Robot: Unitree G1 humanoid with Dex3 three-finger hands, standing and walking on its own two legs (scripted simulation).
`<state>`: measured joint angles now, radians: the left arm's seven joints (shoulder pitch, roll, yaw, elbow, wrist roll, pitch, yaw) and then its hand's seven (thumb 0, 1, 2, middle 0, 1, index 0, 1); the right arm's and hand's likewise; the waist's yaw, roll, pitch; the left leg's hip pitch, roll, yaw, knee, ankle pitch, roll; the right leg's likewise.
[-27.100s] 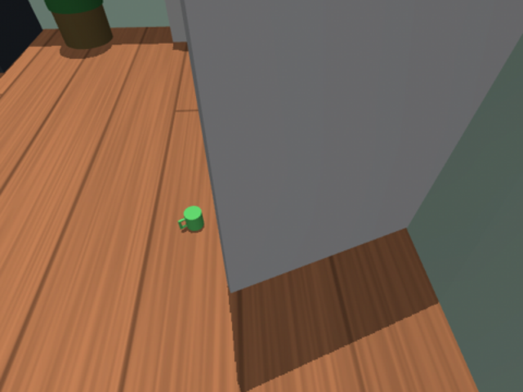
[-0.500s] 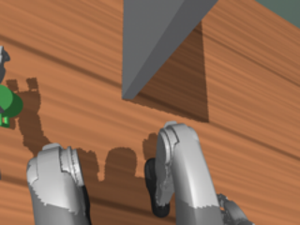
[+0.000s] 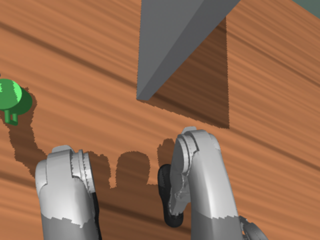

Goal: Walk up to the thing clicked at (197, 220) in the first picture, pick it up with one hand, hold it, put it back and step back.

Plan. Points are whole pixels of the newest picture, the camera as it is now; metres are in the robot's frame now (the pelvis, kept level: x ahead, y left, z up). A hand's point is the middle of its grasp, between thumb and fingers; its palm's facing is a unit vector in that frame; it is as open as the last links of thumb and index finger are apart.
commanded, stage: close in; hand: left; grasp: from above
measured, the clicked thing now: (10, 104) +0.45 +0.33 -0.28
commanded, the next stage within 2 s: rest palm in 0.04 s
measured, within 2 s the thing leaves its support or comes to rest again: neither
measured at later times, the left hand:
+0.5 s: hand (4, 94) +0.46 +0.32 -0.21, palm faces -0.48 -0.10 -0.87, open 14.1 cm
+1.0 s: hand (7, 97) +0.46 +0.32 -0.23, palm faces -0.46 -0.11 -0.88, open 14.1 cm
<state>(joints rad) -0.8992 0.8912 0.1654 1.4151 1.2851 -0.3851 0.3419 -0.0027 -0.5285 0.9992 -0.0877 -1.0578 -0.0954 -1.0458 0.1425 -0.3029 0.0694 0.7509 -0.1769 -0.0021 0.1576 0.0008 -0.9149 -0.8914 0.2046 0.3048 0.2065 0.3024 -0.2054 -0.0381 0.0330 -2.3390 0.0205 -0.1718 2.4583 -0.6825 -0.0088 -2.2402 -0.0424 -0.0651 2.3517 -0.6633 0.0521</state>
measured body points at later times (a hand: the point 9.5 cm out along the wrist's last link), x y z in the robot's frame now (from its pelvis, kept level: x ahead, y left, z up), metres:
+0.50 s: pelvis +0.00 +0.00 -0.01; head +0.27 +0.09 +0.34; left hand +0.48 +0.32 -0.16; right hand +0.04 -0.27 -0.10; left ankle +0.07 +0.13 -0.28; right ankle +0.11 -0.14 -0.28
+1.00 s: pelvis +0.01 +0.00 -0.02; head +0.27 +0.10 +0.33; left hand +0.48 +0.33 -0.18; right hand +0.06 -0.27 -0.09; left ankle +0.07 +0.13 -0.28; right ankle +0.11 -0.14 -0.28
